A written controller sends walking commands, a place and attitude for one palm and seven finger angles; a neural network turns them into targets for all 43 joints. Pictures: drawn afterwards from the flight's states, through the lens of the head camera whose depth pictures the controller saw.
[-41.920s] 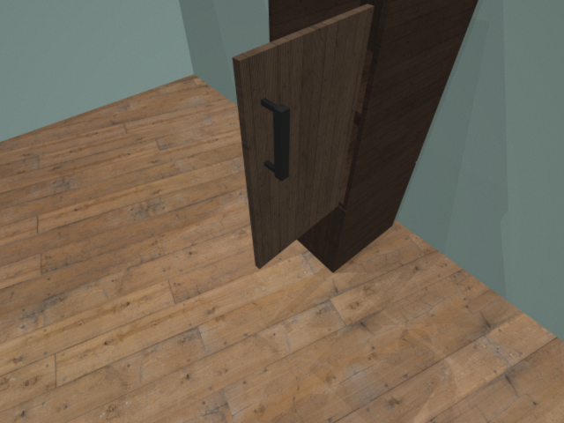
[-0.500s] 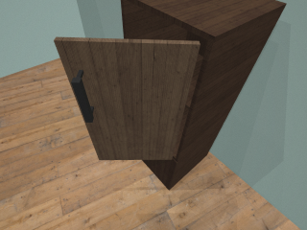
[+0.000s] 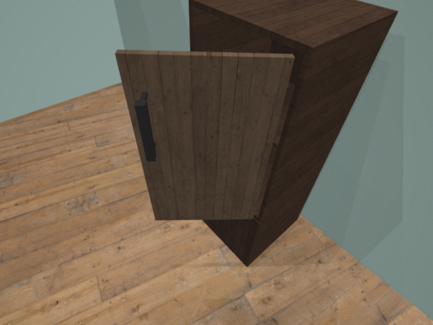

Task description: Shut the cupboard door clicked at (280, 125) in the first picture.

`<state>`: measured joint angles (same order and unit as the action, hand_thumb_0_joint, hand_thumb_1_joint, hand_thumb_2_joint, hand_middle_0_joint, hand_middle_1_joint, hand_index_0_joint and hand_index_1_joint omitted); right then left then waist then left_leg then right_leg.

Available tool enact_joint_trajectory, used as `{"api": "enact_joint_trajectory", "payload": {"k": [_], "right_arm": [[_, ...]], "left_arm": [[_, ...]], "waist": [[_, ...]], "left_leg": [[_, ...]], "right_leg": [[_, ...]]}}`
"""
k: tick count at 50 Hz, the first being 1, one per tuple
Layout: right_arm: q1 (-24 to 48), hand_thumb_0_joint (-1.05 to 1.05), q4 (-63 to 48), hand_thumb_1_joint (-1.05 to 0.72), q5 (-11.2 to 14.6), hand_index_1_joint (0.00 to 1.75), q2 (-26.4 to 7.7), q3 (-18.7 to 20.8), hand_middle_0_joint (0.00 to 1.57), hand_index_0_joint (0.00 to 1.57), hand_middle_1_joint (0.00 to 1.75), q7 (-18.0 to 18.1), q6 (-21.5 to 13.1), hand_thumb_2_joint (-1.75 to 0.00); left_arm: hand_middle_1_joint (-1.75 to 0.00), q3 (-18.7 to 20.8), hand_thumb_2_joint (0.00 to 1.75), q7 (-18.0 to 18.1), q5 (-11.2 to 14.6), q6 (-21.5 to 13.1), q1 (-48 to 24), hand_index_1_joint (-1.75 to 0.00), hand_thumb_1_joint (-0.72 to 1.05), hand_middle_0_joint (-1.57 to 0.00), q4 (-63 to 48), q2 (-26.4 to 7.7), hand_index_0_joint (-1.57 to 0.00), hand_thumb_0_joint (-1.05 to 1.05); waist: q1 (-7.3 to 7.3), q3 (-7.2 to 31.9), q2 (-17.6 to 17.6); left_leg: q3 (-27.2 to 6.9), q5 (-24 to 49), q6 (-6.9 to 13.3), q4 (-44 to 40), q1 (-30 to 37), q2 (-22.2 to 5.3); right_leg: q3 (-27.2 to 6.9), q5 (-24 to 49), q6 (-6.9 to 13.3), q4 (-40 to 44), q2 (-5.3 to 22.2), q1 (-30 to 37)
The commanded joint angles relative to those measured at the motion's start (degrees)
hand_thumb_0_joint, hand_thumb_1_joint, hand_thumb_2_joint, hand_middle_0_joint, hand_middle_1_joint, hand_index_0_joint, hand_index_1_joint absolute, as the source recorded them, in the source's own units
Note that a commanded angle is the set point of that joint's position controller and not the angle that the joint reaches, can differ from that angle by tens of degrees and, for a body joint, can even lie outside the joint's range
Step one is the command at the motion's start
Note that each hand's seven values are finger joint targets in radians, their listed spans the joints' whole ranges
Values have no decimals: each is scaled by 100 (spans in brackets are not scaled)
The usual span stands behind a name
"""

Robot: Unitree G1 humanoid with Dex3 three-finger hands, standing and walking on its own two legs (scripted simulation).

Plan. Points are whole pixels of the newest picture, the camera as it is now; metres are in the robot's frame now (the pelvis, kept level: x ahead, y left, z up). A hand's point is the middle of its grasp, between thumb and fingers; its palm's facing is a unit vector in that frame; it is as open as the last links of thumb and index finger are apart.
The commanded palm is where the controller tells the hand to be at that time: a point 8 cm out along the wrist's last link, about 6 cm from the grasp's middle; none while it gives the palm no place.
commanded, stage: come to a stop and stand still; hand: left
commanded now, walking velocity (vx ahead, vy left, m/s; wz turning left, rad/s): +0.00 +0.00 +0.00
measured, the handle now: (147, 127) +0.50 +0.19 +0.10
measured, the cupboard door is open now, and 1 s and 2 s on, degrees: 51 51 51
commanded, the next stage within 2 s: look again from close up in 0.44 s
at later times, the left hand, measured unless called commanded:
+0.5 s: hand out of the picture -0.07 +0.17 -0.17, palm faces +0.02 -0.99 -0.15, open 7.4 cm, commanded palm none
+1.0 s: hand out of the picture -0.06 +0.17 -0.17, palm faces +0.05 -0.99 -0.16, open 7.3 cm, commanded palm none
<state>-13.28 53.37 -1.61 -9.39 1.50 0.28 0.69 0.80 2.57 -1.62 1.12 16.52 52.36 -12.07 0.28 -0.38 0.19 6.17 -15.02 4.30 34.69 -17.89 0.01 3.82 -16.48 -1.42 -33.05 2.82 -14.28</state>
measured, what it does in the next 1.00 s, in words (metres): stands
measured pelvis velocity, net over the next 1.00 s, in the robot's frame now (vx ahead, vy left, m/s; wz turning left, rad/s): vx -0.02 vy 0.02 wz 0.01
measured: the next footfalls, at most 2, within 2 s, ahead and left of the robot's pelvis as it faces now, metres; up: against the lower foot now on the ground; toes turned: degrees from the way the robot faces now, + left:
none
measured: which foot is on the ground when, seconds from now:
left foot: down 0.00-1.00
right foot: down 0.00-1.00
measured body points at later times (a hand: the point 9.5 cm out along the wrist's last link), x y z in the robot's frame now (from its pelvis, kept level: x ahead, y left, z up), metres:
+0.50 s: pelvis -0.03 +0.01 +0.01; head -0.02 +0.03 +0.46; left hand -0.07 +0.22 -0.16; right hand -0.03 -0.21 -0.14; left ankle +0.05 +0.07 -0.73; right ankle +0.01 -0.14 -0.73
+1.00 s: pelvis -0.02 +0.02 +0.01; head -0.01 +0.02 +0.46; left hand -0.06 +0.22 -0.15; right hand -0.01 -0.21 -0.15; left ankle +0.05 +0.07 -0.73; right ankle +0.01 -0.14 -0.73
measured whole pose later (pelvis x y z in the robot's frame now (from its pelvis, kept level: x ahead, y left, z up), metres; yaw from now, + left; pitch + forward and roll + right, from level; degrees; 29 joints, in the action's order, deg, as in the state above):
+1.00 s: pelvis -0.02 +0.02 +0.01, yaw +0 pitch -1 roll -1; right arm -15.6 63.5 -0.8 -8.2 1.8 0.4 0.9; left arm 0.4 2.5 -2.0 -0.2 23.5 62.2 -6.8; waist 0.0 -0.6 -0.3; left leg 6.9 -8.8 5.1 25.0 -16.0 2.6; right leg -0.1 -12.3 -1.9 -26.6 2.9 -13.9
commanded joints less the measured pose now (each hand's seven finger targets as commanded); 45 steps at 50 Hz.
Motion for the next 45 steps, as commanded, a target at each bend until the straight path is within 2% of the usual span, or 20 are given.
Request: {"api": "enact_joint_trajectory", "payload": {"k": [1, 6, 15, 19, 23, 25, 31, 35, 39, 43, 45], "right_arm": [[14, 0, -335, -90, 18, 30, -871, 191, 20, 20, 30, 34, -117, -90], [-49, 0, -208, -90, 33, 30, -875, 181, 20, 20, 30, 7, -69, -90], [-337, 0, 154, -90, 53, 30, -669, 166, 20, 20, 30, 3, -19, -90], [-466, 0, 337, -90, 69, 30, -589, 145, 20, 20, 30, 20, -34, -90], [-427, 0, 457, -90, 81, 30, -616, 156, 20, 20, 30, 42, -55, -90], [-383, 0, 499, -90, 89, 30, -604, 156, 20, 20, 30, 46, -58, -90], [-402, 0, 632, -90, 96, 30, -545, 176, 20, 20, 30, 54, -34, -90], [-383, 0, 678, -90, 94, 30, -532, 193, 20, 20, 30, 58, -10, -90], [-427, 0, 735, -90, 101, 30, -476, 184, 20, 20, 30, 61, -32, -90], [-451, 0, 774, -90, 106, 30, -454, 154, 20, 20, 30, 57, -65, -90], [-458, 0, 795, -90, 109, 30, -489, 151, 20, 20, 30, 57, -67, -90]], "left_arm": [[-30, 78, 90, -19, 1, -89, 401, -30, 90, -20, -224, -462, -20, 0], [-30, 66, 90, -36, -19, -80, 564, -30, 90, -20, -97, -416, -20, 0], [-30, 56, 90, -30, -24, -115, 811, -30, 90, -20, 167, -339, -20, 0], [-30, 48, 90, -32, -14, -129, 900, -30, 90, -20, 315, -270, -20, 0], [-30, 31, 90, -32, -17, -131, 1114, -30, 90, -20, 518, -106, -20, 0], [-30, 22, 90, -21, -33, -134, 1211, -30, 90, -20, 590, -52, -20, 0], [-30, 29, 90, -2, -43, -126, 1315, -30, 90, -20, 747, 44, -20, 0], [-30, 43, 90, -1, -50, -111, 1419, -30, 90, -20, 819, 96, -20, 0], [-30, 47, 90, 3, -40, -150, 1367, -30, 90, -20, 834, 86, -20, 0], [-30, 37, 90, 6, -23, -187, 1227, -30, 90, -20, 840, 52, -20, 0], [-30, 32, 90, 10, -28, -177, 1221, -30, 90, -20, 854, 67, -20, 0]], "waist": [[-91, -339, 296], [-88, -504, 85], [11, -444, -68], [43, -411, 35], [-41, -358, 259], [-83, -439, 252], [-81, -636, 131], [-98, -615, 52], [-57, -520, -95], [7, -549, -99], [7, -579, 79]], "left_leg": [[-1287, -1168, -59, -1772, -391, -820], [-1205, -1650, -108, -1934, -506, -763], [-968, -1478, -201, -1623, -161, -552], [-981, -1405, -224, -1642, -65, -562], [-1164, -1695, -203, -1981, -264, -701], [-1188, -1720, -184, -2060, -366, -729], [-1210, -1836, -226, -2168, -416, -700], [-1159, -1854, -254, -2169, -361, -662], [-1099, -1510, -259, -2044, -58, -625], [-1117, -1285, -252, -1997, 128, -626], [-1187, -1452, -244, -2121, 105, -687]], "right_leg": [[-208, -113, 223, 488, 92, -55], [-252, -414, 197, 726, 137, -115], [-615, -1064, 255, 1231, 281, -595], [-606, -1014, 256, 1207, 253, -623], [-423, -645, 205, 931, 127, -302], [-396, -480, 195, 908, 117, -189], [-424, -573, 186, 938, 102, -277], [-440, -637, 193, 954, 78, -312], [-595, -610, 219, 1108, 149, -429], [-726, -644, 226, 1235, 222, -591], [-644, -586, 191, 1163, 178, -574]]}}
